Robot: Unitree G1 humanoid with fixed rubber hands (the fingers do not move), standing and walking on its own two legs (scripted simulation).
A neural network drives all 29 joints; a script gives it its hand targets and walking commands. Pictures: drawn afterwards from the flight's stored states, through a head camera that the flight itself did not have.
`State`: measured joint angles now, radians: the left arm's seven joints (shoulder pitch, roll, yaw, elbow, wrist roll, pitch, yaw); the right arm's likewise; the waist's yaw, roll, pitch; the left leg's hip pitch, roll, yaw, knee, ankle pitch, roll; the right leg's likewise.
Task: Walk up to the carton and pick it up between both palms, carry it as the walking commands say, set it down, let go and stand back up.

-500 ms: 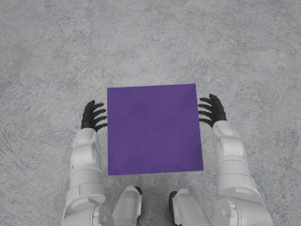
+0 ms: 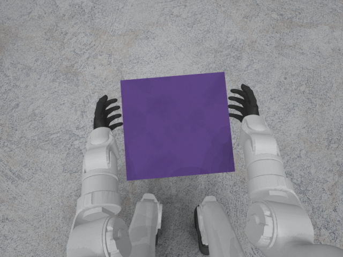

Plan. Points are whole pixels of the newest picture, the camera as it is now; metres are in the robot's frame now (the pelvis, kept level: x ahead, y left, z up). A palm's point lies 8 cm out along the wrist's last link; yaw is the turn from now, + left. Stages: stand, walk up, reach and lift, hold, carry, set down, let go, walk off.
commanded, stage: set down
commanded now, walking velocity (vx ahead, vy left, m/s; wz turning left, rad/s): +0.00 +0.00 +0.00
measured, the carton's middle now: (176, 127) +0.43 +0.02 -0.16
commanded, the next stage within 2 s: none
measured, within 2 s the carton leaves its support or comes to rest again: neither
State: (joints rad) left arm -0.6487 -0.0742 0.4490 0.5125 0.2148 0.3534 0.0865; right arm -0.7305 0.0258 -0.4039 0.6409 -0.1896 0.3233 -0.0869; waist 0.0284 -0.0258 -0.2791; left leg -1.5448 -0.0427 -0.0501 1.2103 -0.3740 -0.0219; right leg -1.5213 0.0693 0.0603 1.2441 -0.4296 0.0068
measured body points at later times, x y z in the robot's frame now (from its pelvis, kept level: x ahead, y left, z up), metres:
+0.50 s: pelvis -0.02 +0.00 -0.08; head +0.22 +0.00 +0.30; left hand +0.44 +0.20 -0.15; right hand +0.46 -0.16 -0.15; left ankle +0.07 +0.12 -0.60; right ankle +0.05 -0.12 -0.60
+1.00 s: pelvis -0.04 +0.00 -0.15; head +0.26 +0.00 +0.19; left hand +0.46 +0.20 -0.25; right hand +0.49 -0.16 -0.25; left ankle +0.07 +0.13 -0.60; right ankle +0.05 -0.12 -0.60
